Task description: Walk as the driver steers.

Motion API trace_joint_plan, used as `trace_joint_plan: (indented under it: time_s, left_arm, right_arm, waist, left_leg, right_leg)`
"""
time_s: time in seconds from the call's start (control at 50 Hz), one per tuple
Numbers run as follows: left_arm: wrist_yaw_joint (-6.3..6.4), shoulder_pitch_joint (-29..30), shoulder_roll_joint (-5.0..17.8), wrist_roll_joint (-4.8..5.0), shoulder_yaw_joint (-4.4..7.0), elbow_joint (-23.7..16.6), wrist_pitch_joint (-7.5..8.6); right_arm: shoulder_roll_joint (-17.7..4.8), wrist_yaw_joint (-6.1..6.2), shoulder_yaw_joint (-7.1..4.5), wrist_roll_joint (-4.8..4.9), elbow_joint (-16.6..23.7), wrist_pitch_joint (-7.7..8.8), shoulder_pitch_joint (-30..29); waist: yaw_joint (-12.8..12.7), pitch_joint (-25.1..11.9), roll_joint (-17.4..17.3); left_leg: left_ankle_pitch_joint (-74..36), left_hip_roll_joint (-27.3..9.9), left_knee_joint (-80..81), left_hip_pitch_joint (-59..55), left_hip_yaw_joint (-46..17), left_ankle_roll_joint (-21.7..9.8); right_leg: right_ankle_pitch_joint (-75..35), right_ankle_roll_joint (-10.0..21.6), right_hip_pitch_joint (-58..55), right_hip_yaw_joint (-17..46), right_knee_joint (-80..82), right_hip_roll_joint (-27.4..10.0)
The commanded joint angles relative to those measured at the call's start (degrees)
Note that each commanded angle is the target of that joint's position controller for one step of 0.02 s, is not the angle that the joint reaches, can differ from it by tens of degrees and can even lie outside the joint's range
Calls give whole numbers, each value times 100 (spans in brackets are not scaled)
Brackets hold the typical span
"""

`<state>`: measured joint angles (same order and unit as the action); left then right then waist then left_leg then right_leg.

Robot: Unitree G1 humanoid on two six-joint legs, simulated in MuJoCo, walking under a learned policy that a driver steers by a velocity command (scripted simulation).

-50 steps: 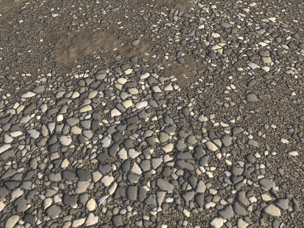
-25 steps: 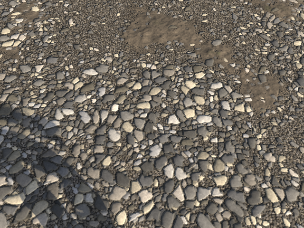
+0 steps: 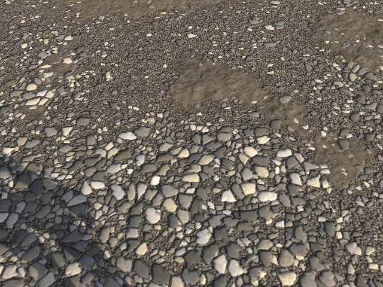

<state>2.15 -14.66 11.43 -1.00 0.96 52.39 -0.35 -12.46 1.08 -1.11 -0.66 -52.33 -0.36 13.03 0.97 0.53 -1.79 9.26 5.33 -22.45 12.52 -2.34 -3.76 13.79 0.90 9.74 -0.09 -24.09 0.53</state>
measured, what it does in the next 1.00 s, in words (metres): shifts its weight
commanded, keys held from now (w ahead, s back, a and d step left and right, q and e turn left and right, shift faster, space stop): no key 0.76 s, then w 0.24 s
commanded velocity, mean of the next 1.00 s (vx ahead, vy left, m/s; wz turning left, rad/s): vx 0.05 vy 0.00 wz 0.02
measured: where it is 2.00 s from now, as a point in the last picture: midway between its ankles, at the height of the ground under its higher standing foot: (203, 264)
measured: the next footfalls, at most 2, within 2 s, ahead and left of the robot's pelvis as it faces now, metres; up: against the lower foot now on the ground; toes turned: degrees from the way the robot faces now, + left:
left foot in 1.16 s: +0.20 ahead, +0.11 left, +0.00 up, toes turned +3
right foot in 1.66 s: +0.50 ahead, -0.07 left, +0.00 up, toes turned -19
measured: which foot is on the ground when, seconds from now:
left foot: down 0.00-0.82, up 0.84-1.00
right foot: down 0.00-1.00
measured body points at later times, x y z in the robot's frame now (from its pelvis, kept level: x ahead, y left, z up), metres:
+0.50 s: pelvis +0.01 -0.03 +0.00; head +0.02 -0.03 +0.45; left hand +0.03 +0.21 -0.15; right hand +0.02 -0.27 -0.16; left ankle +0.03 +0.08 -0.74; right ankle -0.01 -0.11 -0.74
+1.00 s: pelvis +0.05 -0.03 +0.00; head +0.05 -0.02 +0.45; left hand -0.02 +0.21 -0.16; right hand +0.07 -0.26 -0.15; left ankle +0.05 +0.08 -0.71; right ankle -0.01 -0.11 -0.74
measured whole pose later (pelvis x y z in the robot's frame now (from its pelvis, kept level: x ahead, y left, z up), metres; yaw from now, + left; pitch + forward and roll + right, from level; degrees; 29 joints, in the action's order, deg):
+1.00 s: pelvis +0.05 -0.03 +0.00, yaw +0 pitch +0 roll +0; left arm 1.8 -24.8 10.7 -1.3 1.8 65.5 1.5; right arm -10.3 0.1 -0.4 -2.1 -64.0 1.2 15.7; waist -1.6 -1.4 0.9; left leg 22.5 -0.4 -45.3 20.7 2.3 -2.7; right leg 15.6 4.9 2.6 -0.3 -17.9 3.6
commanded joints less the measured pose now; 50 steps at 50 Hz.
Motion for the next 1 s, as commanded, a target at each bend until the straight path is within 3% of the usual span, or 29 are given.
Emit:
trace_joint_plan:
  time_s: [0.02, 0.1, 0.22, 0.46, 0.76, 0.78, 0.82, 0.86, 0.88, 0.92, 0.96, 1.0]
  left_arm:
    - [-17, 125, 675, 41, 85, -164, 150]
    - [8, -118, 631, 60, 80, 110, 137]
    - [14, -123, 574, 46, 46, 390, 134]
    - [28, -286, 404, 45, -63, 857, 126]
    - [47, -560, 234, 45, -129, 1151, 136]
    - [42, -616, 219, 36, -133, 1170, 135]
    - [34, -730, 487, 36, -17, 1185, 86]
    - [19, -1082, 686, 38, 105, 1231, 18]
    - [12, -1216, 688, 22, 144, 1261, 19]
    - [-9, -1368, 636, -53, 183, 1278, 100]
    - [-30, -1322, 626, -46, 209, 1233, 218]
    - [-40, -1275, 619, -26, 222, 1189, 314]
  right_arm:
    - [-674, 3, -143, 2, -22, 39, 176]
    - [-492, 28, -84, 25, -344, 64, 244]
    - [-416, 80, -44, 31, -719, 46, 215]
    - [-325, 130, 51, 34, -1218, 18, 329]
    - [-123, 158, 137, 36, -1495, 15, 463]
    - [-82, 158, 151, 28, -1514, 10, 506]
    - [-126, 146, 120, -14, -1436, -4, 441]
    - [-122, 74, 96, -123, -1230, 2, 170]
    - [-53, 30, 108, -187, -1109, 37, 26]
    - [-103, -38, 68, -191, -889, 140, -229]
    - [-134, -106, 21, -162, -791, 261, -245]
    - [-142, -166, -16, -112, -663, 342, -373]
  waist:
    - [45, 59, 866]
    - [-27, 132, 380]
    - [-60, 172, 212]
    - [-50, 252, 225]
    - [-67, 349, 207]
    - [-87, 236, 227]
    - [-164, 371, 508]
    - [-350, 770, 899]
    - [-425, 1023, 955]
    - [-433, 1232, 680]
    - [-317, 1070, 433]
    - [-286, 878, 507]
  left_leg:
    - [-519, -687, 319, -586, -660, -11]
    - [-588, -765, 460, -349, -697, 43]
    - [-613, -800, 516, -389, -691, 90]
    - [-582, -868, 481, -420, -651, 117]
    - [-489, -892, 409, -328, -584, 164]
    - [-179, -841, 413, -358, -548, 158]
    - [859, -507, -93, 24, -242, 101]
    - [1680, -224, -1090, 1014, 219, 46]
    - [1636, -383, -1595, 1347, 370, 37]
    - [1677, -701, -2460, 2137, 300, 37]
    - [1467, -844, -2610, 2435, 267, 77]
    - [1226, -812, -2262, 2184, 398, 132]
  right_leg:
    - [-639, 241, 282, 844, 879, -821]
    - [-790, 275, -96, 726, 755, -730]
    - [-818, 314, -152, 700, 748, -688]
    - [-780, 319, -130, 679, 797, -606]
    - [-722, 334, -81, 695, 832, -555]
    - [-169, 344, -117, 721, 935, -526]
    - [1507, 516, -58, 1005, 1152, -543]
    - [3217, 992, -61, 1872, 1654, -1130]
    - [3442, 1240, 17, 2288, 1859, -1514]
    - [2914, 1513, -226, 2612, 2044, -1863]
    - [2105, 1461, -620, 2281, 1932, -1739]
    - [1439, 1315, -663, 1783, 1811, -1476]
Keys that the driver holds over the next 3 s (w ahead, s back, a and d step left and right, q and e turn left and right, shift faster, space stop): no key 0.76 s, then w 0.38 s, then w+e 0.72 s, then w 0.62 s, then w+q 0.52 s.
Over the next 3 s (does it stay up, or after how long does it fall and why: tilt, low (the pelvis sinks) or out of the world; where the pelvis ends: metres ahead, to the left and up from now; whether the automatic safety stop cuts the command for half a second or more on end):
stays up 1.03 -0.27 0.00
